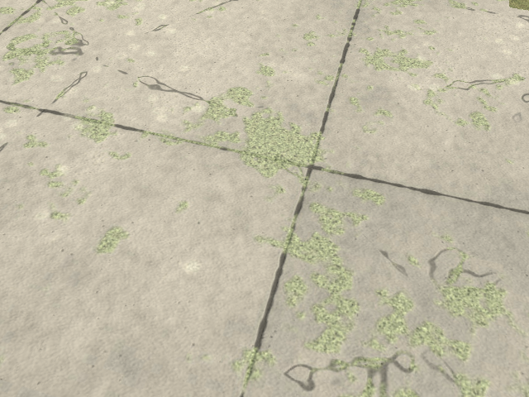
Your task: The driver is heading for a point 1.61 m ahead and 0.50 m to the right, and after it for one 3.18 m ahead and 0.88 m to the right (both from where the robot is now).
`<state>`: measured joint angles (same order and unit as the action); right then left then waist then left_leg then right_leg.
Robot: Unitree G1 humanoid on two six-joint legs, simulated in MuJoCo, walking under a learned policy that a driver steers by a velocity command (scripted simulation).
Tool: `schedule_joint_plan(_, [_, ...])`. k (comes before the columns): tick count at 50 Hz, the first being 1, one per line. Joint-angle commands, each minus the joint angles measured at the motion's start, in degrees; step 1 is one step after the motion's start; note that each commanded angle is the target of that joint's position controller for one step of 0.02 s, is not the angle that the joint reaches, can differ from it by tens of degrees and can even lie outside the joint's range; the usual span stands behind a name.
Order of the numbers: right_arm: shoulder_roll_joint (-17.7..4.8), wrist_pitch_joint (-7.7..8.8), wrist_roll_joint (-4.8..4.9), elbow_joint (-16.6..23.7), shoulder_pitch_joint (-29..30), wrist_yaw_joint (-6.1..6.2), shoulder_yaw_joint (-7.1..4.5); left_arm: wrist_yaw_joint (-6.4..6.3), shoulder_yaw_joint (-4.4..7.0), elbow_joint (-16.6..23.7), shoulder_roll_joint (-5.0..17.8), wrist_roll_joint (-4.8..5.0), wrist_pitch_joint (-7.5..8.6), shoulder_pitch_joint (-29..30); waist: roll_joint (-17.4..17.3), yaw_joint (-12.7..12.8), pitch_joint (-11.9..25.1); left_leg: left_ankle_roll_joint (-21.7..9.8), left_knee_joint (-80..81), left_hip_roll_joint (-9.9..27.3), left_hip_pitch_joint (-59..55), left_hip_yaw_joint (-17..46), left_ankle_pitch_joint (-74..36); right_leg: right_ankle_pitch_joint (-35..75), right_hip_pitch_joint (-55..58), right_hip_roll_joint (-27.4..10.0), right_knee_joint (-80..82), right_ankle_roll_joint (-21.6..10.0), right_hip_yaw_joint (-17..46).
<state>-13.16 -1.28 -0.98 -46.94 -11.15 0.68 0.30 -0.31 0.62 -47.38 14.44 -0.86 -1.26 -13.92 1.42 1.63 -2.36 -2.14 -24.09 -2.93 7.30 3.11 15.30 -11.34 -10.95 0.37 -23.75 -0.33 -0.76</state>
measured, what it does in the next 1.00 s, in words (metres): shifts its weight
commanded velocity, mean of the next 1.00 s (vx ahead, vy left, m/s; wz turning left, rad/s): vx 0.07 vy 0.00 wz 0.02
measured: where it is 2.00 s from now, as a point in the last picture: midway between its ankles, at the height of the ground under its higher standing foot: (303, 373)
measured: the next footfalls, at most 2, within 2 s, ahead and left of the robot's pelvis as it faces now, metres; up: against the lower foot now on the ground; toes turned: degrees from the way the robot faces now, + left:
left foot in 1.50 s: +0.47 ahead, +0.01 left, +0.00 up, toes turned +3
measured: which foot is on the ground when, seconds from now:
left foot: down 0.00-1.00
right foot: down 0.00-1.00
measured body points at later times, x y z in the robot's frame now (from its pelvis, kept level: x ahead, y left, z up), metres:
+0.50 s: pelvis +0.01 +0.01 +0.00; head +0.01 +0.02 +0.45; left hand +0.03 +0.26 -0.15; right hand +0.04 -0.24 -0.14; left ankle -0.03 +0.10 -0.74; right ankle +0.02 -0.12 -0.74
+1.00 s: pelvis +0.07 -0.03 -0.01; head +0.07 -0.05 +0.44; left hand +0.11 +0.23 -0.15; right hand -0.02 -0.27 -0.17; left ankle -0.03 +0.10 -0.74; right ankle +0.08 -0.11 -0.74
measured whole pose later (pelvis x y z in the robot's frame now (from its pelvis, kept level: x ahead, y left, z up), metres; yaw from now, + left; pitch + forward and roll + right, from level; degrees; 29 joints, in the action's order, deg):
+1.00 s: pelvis +0.07 -0.03 -0.01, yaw +0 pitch +0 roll +1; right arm -12.7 1.6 -0.9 -65.1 -25.6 1.4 -2.0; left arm 0.5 1.4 -60.1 11.9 -1.1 3.0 -14.4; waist -1.9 -1.3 0.1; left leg -2.3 -23.8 -1.8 2.4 3.6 21.3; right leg -19.0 -16.0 0.1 -31.8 -4.2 -4.1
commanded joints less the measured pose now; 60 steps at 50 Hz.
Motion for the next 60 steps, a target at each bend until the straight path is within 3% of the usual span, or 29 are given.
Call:
schedule_joint_plan(1, [-8.10, 1.51, 0.42, 0.90, -0.30, 0.79, -1.49, 0.00, 1.51, 1.08, 6.40, 0.07, 1.18, -0.04, -7.24, -0.76, 1.31, -1.44, 7.16, 8.32, 2.54, 8.13, -10.63, 7.24, 3.51, -3.97, 2.83, -0.75, 4.47])
schedule_joint_plan(4, [-7.46, 1.63, 0.45, -0.78, -0.71, 0.81, -1.20, -0.28, 1.26, -1.62, 5.66, 0.18, 1.25, -0.57, -4.16, -0.91, 0.72, -1.75, 7.07, 8.15, 2.25, 7.75, -9.98, 6.95, 3.39, -4.17, 3.68, -0.36, 4.62])
schedule_joint_plan(11, [-7.20, 1.98, 0.49, -5.28, -1.24, 1.03, -0.91, -0.66, 1.07, -7.01, 5.11, 0.21, 1.08, -1.00, -1.88, -0.77, 0.06, -2.01, 7.86, 7.62, 3.04, 7.21, -9.64, 7.66, 4.62, -4.88, 4.24, -0.33, 5.05])
schedule_joint_plan(22, [-5.85, 2.10, 0.56, -11.34, -4.02, 1.47, -0.22, -1.29, 0.46, -13.26, 4.03, 0.29, 0.86, -1.64, -1.85, -0.83, -0.04, -1.98, 7.83, 7.08, 2.90, 6.21, -11.53, 8.11, 5.22, -5.41, 3.95, -0.73, 5.10])
schedule_joint_plan(35, [-3.66, 2.08, 0.54, -15.58, -7.41, 1.84, 0.36, -1.77, -0.25, -17.27, 1.90, 0.34, 0.79, -2.75, -1.59, -1.14, -1.04, -1.81, 7.12, 6.80, 2.76, 5.45, -12.21, 8.02, 4.11, -5.46, 3.60, -0.89, 5.04])
schedule_joint_plan(36, [-3.47, 2.03, 0.46, -15.92, -8.10, 1.83, 0.38, -1.76, -0.35, -17.60, 1.48, 0.25, 0.76, -3.21, -1.82, -1.29, 0.11, -2.04, 7.93, 6.39, 2.37, 5.49, -6.52, 3.94, 4.40, -4.82, 3.55, -0.99, 4.59])
schedule_joint_plan(38, [-5.81, 1.46, 0.41, -16.16, -9.15, 1.78, -0.76, -1.59, 0.10, -17.13, 1.92, -0.14, 0.53, -2.79, -4.36, -1.92, -1.51, -4.28, 9.16, 5.92, 3.88, 7.69, 13.19, -10.06, 0.72, -1.21, -1.48, -1.90, 1.61])
schedule_joint_plan(40, [-7.56, 0.85, 0.21, -16.51, -12.45, 1.53, -1.95, -0.89, 0.20, -15.21, 1.20, -1.03, 0.49, 0.14, -8.04, -3.85, -6.76, -8.41, 13.90, 10.90, 4.56, 16.13, 30.94, -17.64, -10.00, 1.55, -9.61, -2.54, -1.21])
schedule_joint_plan(41, [-7.94, 0.86, 0.12, -16.81, -13.92, 1.46, -2.41, -0.53, -0.08, -14.08, -0.14, -1.58, 0.82, 1.32, -9.62, -4.44, -9.17, -10.75, 16.04, 14.84, 4.32, 20.79, 34.19, -16.33, -14.02, 1.14, -13.56, -2.81, -2.84])
schedule_joint_plan(43, [-6.98, 1.64, -0.49, -16.92, -15.22, 1.26, -2.73, -0.06, 0.15, -11.84, 0.14, -1.48, 2.11, 3.90, -9.17, -5.07, -10.70, -13.54, 17.94, 18.76, 2.75, 25.03, 29.16, -15.45, -19.67, -1.64, -20.22, -3.49, -1.19])
schedule_joint_plan(46, [-7.08, 3.23, -0.53, -16.42, -14.01, 1.02, -3.39, 0.85, 0.86, -9.79, 1.24, -0.64, 4.20, 4.24, -7.46, -3.62, -8.31, -12.77, 15.50, 17.63, -1.57, 19.94, 16.17, -14.35, -19.83, -2.92, -17.15, -4.02, -0.93])
schedule_joint_plan(48, [-6.98, 3.78, 0.11, -15.59, -11.15, 0.87, -3.61, 1.13, 1.22, -10.43, 0.42, 0.00, 4.90, -0.13, -7.37, -0.47, -6.22, -10.53, 12.32, 14.63, 3.78, 13.95, 9.94, -7.94, -8.03, -1.11, -8.74, -4.29, -3.42])
schedule_joint_plan(49, [-6.68, 3.89, 0.54, -14.95, -9.07, 0.78, -3.59, 1.06, 1.45, -12.48, -0.39, 0.25, 5.03, -6.18, -6.16, 2.59, -5.09, -9.05, 8.48, 12.26, 10.31, 10.51, 7.93, -3.81, 3.31, 1.09, -3.10, -4.20, -5.27])
schedule_joint_plan(50, [-5.30, 4.39, 0.29, -14.28, -8.48, 0.58, -3.16, 0.61, 2.31, -14.85, 0.99, 0.19, 5.19, -12.86, -2.29, 5.00, -2.68, -7.39, 0.96, 9.10, 16.98, 6.90, 4.08, -4.37, 15.03, 1.21, -0.58, -4.08, -2.99])
schedule_joint_plan(51, [-1.36, 5.05, 0.35, -12.32, -6.84, 0.01, -1.97, -0.10, 3.63, -15.89, 6.08, -0.74, 5.65, -20.46, 10.66, 7.94, 0.54, -4.22, -18.01, 1.98, 24.46, -1.91, 5.65, -19.06, 22.22, -12.37, 10.34, -6.52, 17.18])
schedule_joint_plan(52, [-1.74, 5.25, -0.59, -10.57, -6.80, -0.37, -2.20, 0.05, 4.52, -17.72, 10.02, -0.09, 5.00, -25.53, 16.26, 7.04, 0.93, -3.42, -32.04, -1.85, 33.16, -4.72, 15.94, -28.49, 22.82, -21.98, 17.01, -10.95, 36.73])
schedule_joint_plan(53, [-4.21, 5.07, -1.70, -10.67, -5.78, -0.74, -2.82, 0.05, 3.58, -16.33, 6.37, -0.16, 4.56, -19.40, 6.40, 3.16, -4.07, -4.29, -39.73, 2.83, 34.81, -1.17, 12.29, -30.99, 16.44, -21.80, 16.52, -11.47, 34.75])
schedule_joint_plan(54, [-2.73, 5.30, -1.45, -10.97, -5.41, -1.43, -2.54, 0.38, 3.02, -13.92, 4.34, -0.18, 4.94, -13.36, 1.90, 0.83, -6.94, -4.41, -41.10, 5.15, 34.47, -0.39, 5.92, -25.77, 11.34, -19.65, 16.62, -10.91, 29.48])
schedule_joint_plan(55, [-1.58, 5.59, -0.99, -11.39, -5.92, -1.90, -2.33, 0.52, 2.68, -12.68, 3.51, -0.18, 5.47, -10.08, 0.60, -0.88, -6.81, -3.92, -40.03, 6.63, 32.35, -0.48, 1.51, -17.74, 9.06, -17.03, 17.25, -10.05, 23.74])
schedule_joint_plan(56, [-1.73, 5.50, -1.14, -11.53, -5.93, -2.19, -2.51, 0.41, 2.21, -12.42, 2.39, -0.07, 6.07, -9.45, 0.61, -1.71, -6.02, -3.24, -38.99, 7.36, 31.00, -1.22, -0.81, -10.36, 8.74, -15.15, 17.49, -9.40, 19.36])
schedule_joint_plan(60, [-1.94, 4.03, -1.02, -10.56, -3.34, -2.47, -2.93, -0.02, 1.23, -15.22, 0.97, 0.16, 7.18, -15.77, 2.39, -1.95, -3.54, -1.23, -37.79, 6.60, 32.65, -5.25, -4.48, 18.29, 12.71, -11.47, 14.70, -8.26, 8.49])
Velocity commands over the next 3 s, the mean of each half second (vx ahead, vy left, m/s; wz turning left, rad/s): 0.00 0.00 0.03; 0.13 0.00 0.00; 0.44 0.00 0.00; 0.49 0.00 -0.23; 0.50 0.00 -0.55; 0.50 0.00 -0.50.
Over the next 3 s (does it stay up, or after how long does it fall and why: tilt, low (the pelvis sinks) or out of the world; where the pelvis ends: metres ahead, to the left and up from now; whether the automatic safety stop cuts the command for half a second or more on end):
stays up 1.09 -0.24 0.00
